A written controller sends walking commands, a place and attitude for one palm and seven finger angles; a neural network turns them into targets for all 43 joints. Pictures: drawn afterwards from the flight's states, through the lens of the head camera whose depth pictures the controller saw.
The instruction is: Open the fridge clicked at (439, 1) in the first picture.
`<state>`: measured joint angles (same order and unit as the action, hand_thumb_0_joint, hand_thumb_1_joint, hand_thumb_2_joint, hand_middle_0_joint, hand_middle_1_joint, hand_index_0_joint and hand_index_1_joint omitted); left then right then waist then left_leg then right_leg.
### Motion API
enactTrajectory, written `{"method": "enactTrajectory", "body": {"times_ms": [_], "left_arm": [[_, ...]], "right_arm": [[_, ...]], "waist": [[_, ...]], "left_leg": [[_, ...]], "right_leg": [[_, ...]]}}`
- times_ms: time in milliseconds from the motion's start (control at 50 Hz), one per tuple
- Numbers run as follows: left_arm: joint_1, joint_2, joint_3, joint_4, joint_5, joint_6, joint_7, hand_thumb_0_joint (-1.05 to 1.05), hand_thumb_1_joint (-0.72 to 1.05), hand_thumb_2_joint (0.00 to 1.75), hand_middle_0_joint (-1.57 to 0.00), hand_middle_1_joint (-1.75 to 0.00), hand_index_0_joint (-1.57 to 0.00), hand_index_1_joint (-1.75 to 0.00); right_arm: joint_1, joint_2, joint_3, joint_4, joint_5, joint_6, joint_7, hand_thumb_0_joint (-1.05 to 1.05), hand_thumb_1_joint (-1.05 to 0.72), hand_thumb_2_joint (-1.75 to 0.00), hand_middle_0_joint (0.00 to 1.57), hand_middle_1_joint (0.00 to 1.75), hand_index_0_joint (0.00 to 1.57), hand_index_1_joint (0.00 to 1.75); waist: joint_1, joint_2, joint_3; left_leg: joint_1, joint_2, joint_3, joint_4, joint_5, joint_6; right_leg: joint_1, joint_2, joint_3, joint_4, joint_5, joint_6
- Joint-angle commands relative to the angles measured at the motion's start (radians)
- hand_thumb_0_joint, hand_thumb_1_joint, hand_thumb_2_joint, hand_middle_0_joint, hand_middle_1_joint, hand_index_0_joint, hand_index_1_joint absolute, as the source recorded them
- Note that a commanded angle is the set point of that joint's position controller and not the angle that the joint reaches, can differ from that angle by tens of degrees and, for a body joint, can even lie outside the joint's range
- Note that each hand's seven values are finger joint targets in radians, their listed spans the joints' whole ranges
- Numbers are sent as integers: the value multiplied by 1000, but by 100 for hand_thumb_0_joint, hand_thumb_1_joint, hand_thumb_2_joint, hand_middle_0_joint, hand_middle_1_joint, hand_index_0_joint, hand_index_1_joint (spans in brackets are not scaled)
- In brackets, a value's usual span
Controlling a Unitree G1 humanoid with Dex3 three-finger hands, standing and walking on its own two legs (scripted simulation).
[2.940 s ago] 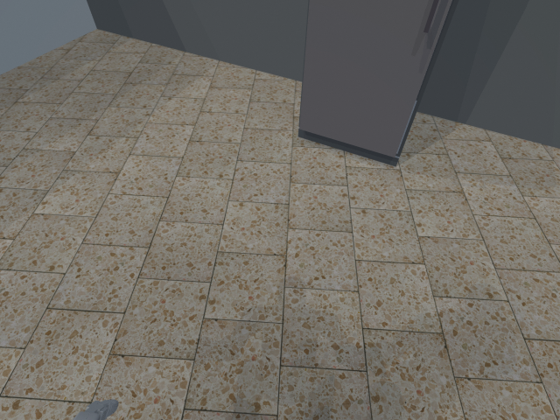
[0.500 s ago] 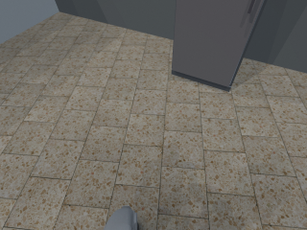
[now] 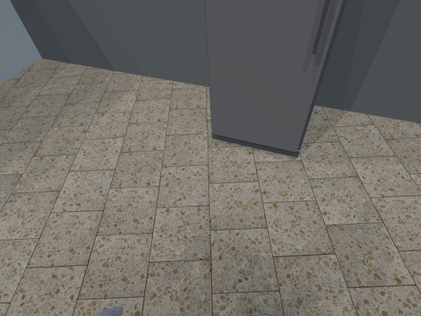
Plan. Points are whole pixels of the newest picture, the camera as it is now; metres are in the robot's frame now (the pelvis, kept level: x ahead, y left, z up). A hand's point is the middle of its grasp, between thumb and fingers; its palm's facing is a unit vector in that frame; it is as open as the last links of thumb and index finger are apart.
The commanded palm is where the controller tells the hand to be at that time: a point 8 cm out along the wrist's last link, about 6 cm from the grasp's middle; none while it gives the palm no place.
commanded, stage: walk to a spot facing it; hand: right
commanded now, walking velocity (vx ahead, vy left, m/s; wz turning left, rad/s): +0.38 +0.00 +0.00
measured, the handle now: (324, 12) +1.11 -0.39 +0.12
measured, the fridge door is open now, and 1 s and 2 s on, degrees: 0 0 0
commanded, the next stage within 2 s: turn to face it in 0.72 s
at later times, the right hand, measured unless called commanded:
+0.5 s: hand (285, 241) +0.34 -0.17 -0.16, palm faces -0.08 +0.98 -0.20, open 7.4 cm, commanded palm none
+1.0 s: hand (280, 232) +0.38 -0.17 -0.20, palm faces +0.19 +0.97 -0.14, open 7.3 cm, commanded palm none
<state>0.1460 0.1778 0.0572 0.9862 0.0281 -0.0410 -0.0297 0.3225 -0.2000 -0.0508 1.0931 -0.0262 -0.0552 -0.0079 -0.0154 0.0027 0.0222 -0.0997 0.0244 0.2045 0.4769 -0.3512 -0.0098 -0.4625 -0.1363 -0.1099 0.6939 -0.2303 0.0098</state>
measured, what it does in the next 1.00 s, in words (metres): walks ahead: right foot, then left foot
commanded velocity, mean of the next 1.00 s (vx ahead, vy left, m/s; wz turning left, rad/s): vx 0.26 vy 0.00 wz -0.16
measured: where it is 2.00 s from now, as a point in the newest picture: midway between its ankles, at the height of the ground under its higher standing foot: (229, 252)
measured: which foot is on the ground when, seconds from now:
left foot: down 0.00-0.04, up 0.06-0.50, down 0.52-0.98, up 1.00-1.00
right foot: up 0.00-0.00, down 0.02-0.52, up 0.54-0.96, down 0.98-1.00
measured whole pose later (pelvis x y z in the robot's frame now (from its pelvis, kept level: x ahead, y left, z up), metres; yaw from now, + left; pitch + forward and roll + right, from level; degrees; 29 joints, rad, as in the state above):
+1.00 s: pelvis +0.44 +0.00 -0.01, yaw -7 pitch -1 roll +2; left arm 0.14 0.21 0.05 0.98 0.03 -0.02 -0.03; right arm 0.35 -0.16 -0.03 1.10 -0.01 -0.03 -0.02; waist -0.02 0.02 0.09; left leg -0.11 0.11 0.27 0.73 -0.50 -0.05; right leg -0.44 -0.06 -0.14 0.65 -0.16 -0.05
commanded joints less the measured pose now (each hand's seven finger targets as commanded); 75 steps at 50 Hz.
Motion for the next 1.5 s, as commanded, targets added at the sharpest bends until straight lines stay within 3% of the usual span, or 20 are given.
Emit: {"method": "enactTrajectory", "body": {"times_ms": [0, 20, 40, 80, 140, 400, 460, 480, 500, 520, 640, 860, 920, 940, 960, 1040, 1100, 1340, 1420, 1480], "left_arm": [[310, 154, 36, 46, 10, -25, 14, 0, 90, 90, -20, -30, -20, -30], [426, 267, 61, 68, 15, -27, 24, 0, 90, 90, -20, -30, -20, -30], [428, 250, 52, 82, 6, -21, 39, 0, 90, 90, -20, -30, -20, -30], [291, 162, 27, 46, 0, -31, 46, 0, 90, 90, -20, -30, -20, -30], [200, 95, 8, 45, -7, -51, 50, 0, 90, 90, -20, -30, -20, -30], [315, 108, 18, 129, 2, -41, 49, 0, 90, 90, -20, -30, -20, -30], [290, 116, 16, 136, -3, -34, 49, 0, 90, 90, -20, -30, -20, -30], [281, 101, 15, 129, -12, -36, 41, 0, 90, 90, -20, -30, -20, -30], [312, 30, -2, 92, -24, -43, 35, 0, 90, 90, -20, -30, -20, -30], [258, 56, 1, 68, -26, -36, 38, 0, 90, 90, -20, -30, -20, -30], [259, -15, 6, 104, -2, 19, 23, 0, 90, 90, -20, -30, -20, -30], [7, 15, -6, -29, -5, 23, -11, 0, 90, 90, -20, -30, -20, -30], [172, 86, 9, -1, 4, 18, 2, 0, 90, 90, -20, -30, -20, -30], [278, 185, 27, 10, 12, 12, 13, 0, 90, 90, -20, -30, -20, -30], [336, 288, 43, 12, 3, 10, 25, 0, 90, 90, -20, -30, -20, -30], [102, 176, 13, -44, -10, 7, 51, 0, 90, 90, -20, -30, -20, -30], [38, 159, 6, -59, -12, 5, 50, 0, 90, 90, -20, -30, -20, -30], [79, 163, 30, -46, -1, 42, 45, 0, 90, 90, -20, -30, -20, -30], [56, 145, 25, -39, -12, 44, 42, 0, 90, 90, -20, -30, -20, -30], [43, 89, 15, -66, -9, 53, 28, 0, 90, 90, -20, -30, -20, -30]], "right_arm": [[34, -84, -19, -68, 8, -11, 9, 0, -90, -90, 20, 30, 20, 30], [18, -36, -9, -104, 15, -15, 19, 0, -90, -90, 20, 30, 20, 30], [-51, -74, -12, -123, 7, -10, 8, 0, -90, -90, 20, 30, 20, 30], [-97, -60, -19, -106, 3, -12, 21, 0, -90, -90, 20, 30, 20, 30], [-5, -25, -17, -60, -5, 16, 27, 0, -90, -90, 20, 30, 20, 30], [-241, -7, -14, -138, -2, 25, 38, 0, -90, -90, 20, 30, 20, 30], [-38, -50, -29, -77, -7, 6, 33, 0, -90, -90, 20, 30, 20, 30], [135, -121, -47, -24, -14, -7, 25, 0, -90, -90, 20, 30, 20, 30], [273, -251, -79, 8, -10, -16, 10, 0, -90, -90, 20, 30, 20, 30], [262, -270, -74, 7, 11, -10, 6, 0, -90, -90, 20, 30, 20, 30], [-27, -50, -9, -56, -1, -28, -9, 0, -90, -90, 20, 30, 20, 30], [48, -110, -14, -42, -3, -22, -17, 0, -90, -90, 20, 30, 20, 30], [30, -146, -25, -61, 7, -8, -20, 0, -90, -90, 20, 30, 20, 30], [43, -121, -24, -79, 17, 0, -15, 0, -90, -90, 20, 30, 20, 30], [70, -68, -14, -115, 32, 6, -9, 0, -90, -90, 20, 30, 20, 30], [-37, -68, -18, -113, 11, 32, -11, 0, -90, -90, 20, 30, 20, 30], [46, -42, -18, -88, 8, 64, -12, 0, -90, -90, 20, 30, 20, 30], [-99, -50, -14, -176, 6, 77, -22, 0, -90, -90, 20, 30, 20, 30], [1, -47, -9, -141, 13, 59, -30, 0, -90, -90, 20, 30, 20, 30], [22, -199, -31, -152, 2, 33, -29, 0, -90, -90, 20, 30, 20, 30]], "waist": [[131, -187, -38], [159, -397, -79], [164, -345, -84], [104, -108, 24], [22, -108, 21], [58, -128, 95], [-53, -56, -2], [-126, 30, -110], [-144, 318, -231], [-133, 233, -217], [39, 99, 48], [3, 99, 77], [87, 52, -50], [121, -146, -147], [117, -387, -219], [45, -107, -73], [-2, -112, -91], [38, -112, -40], [-12, -92, -91], [-38, 275, -3]], "left_leg": [[-323, 115, -49, 253, 180, 58], [-527, -10, -6, 595, -199, 11], [-587, 21, -145, 771, -222, 26], [-631, 100, -192, 828, -42, 23], [-505, 126, -184, 735, 70, -1], [-425, 79, -76, 180, 157, 6], [-87, 6, -32, 49, 170, 44], [165, 102, -146, 19, 159, 80], [402, 396, -580, -94, 202, 182], [348, 471, -713, -195, 127, 240], [-182, 295, -220, -288, 153, 109], [12, 305, -17, -171, 569, 95], [-2, 275, 42, 162, 709, 48], [-159, 176, 72, 413, 427, -11], [-387, 39, 20, 715, -307, -54], [-436, 118, -185, 778, -122, -48], [-341, 101, -167, 679, -35, -63], [-280, 45, -161, 289, -79, -54], [-52, 33, -151, -27, 119, -39], [-38, 425, -579, -335, -109, 149]], "right_leg": [[524, -63, 137, -256, -97, -70], [632, -309, 501, -420, -86, -177], [601, -343, 572, -458, -93, -204], [466, -286, 418, -462, -7, -184], [345, -192, 182, -493, 95, -134], [448, -172, 22, -463, 264, -142], [385, -125, -28, -174, 457, -97], [235, -64, -69, 91, 355, -59], [-64, 84, -86, 429, -222, -15], [-149, 86, 45, 616, -345, -30], [-64, -24, 91, 510, -29, -8], [-31, 30, -27, 22, 31, -20], [267, 93, -48, -148, 136, -46], [484, -37, 127, -192, 437, -99], [617, -307, 469, -251, 838, -254], [305, -207, 326, -360, 445, -206], [229, -127, 206, -397, 386, -171], [264, -122, 322, -396, 244, -199], [201, -57, 289, -311, 159, -136], [-76, 143, 116, 90, -299, -1]]}}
